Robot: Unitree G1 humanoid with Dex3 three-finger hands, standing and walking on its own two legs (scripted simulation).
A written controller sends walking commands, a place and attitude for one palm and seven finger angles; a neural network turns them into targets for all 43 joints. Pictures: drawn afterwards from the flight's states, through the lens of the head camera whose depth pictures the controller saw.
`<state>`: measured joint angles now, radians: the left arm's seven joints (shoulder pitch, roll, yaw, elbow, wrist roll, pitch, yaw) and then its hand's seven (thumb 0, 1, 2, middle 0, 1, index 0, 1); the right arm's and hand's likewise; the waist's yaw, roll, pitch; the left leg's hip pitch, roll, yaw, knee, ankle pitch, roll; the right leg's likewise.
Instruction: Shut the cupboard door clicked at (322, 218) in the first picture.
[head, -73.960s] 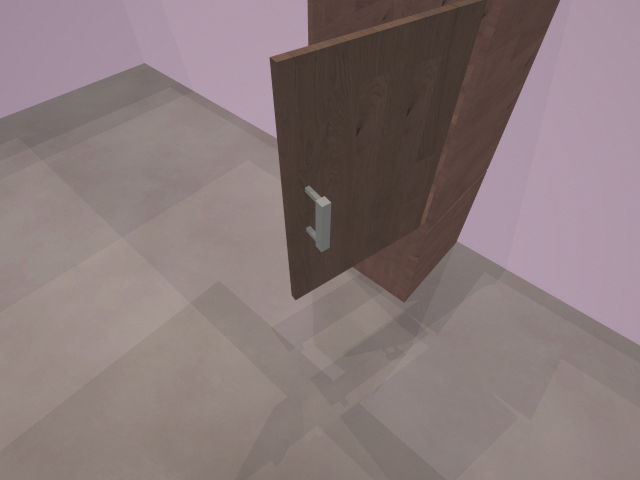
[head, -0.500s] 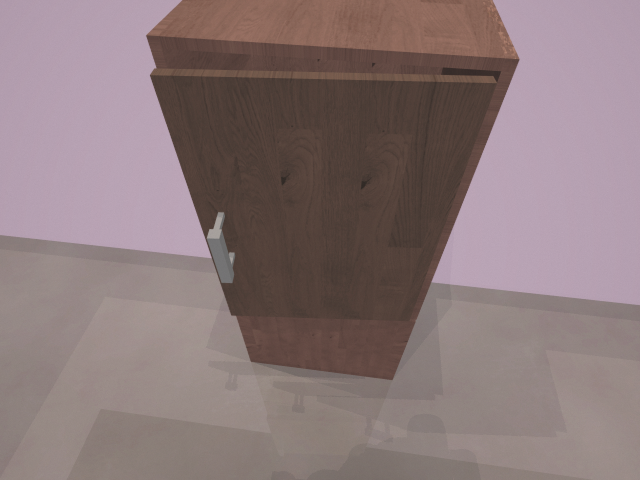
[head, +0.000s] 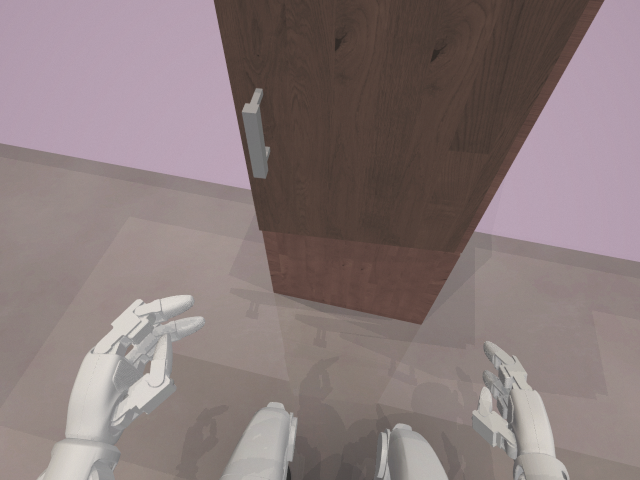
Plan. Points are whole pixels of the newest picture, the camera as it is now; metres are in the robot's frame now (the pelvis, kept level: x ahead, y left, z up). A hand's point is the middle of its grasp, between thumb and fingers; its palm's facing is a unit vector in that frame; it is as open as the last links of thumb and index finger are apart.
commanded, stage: raise the hand and make a fist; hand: left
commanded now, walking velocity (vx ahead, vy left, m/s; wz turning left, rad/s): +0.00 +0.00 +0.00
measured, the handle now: (259, 135) +0.57 +0.17 +0.07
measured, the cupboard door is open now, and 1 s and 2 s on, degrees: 6 6 6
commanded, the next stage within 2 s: bring the fist close to the handle in 1.40 s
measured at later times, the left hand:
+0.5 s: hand (164, 348) +0.24 +0.20 +0.06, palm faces -0.01 -1.00 -0.03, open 3.5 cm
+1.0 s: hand (167, 327) +0.25 +0.20 +0.07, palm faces -0.01 -1.00 -0.04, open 3.1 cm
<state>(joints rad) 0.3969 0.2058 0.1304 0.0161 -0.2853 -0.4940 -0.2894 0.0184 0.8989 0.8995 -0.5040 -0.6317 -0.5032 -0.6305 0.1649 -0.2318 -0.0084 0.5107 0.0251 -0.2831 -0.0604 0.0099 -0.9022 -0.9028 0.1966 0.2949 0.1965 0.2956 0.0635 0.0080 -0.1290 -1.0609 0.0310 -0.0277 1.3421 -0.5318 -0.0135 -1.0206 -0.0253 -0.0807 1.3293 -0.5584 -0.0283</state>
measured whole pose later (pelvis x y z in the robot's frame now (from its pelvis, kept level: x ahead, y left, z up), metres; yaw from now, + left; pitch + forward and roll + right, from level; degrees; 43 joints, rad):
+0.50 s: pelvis +0.02 +0.02 +0.01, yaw -1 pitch +17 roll -3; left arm 0.43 0.23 0.11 -0.08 -0.25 -0.40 -0.21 0.02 0.90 0.90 -0.96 -1.13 -0.96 -1.13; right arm 0.24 -0.25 -0.01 0.51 0.01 -0.21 -0.05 0.01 -0.90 -0.90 0.20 0.30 0.20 0.30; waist 0.00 0.02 -0.15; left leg -1.05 0.03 -0.02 1.29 -0.54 0.02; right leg -0.99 -0.02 -0.07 1.24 -0.54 0.01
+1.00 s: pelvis +0.03 +0.01 +0.02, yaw +0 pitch +17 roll -3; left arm 0.39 0.25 0.16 -0.05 -0.28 -0.37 -0.26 0.02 0.90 0.90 -1.29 -1.49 -1.29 -1.49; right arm 0.24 -0.23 0.01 0.49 0.01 -0.16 -0.05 0.01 -0.90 -0.90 0.20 0.30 0.20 0.30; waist 0.01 0.03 -0.16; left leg -1.02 0.03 -0.03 1.28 -0.55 0.00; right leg -0.96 -0.01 -0.08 1.22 -0.56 -0.01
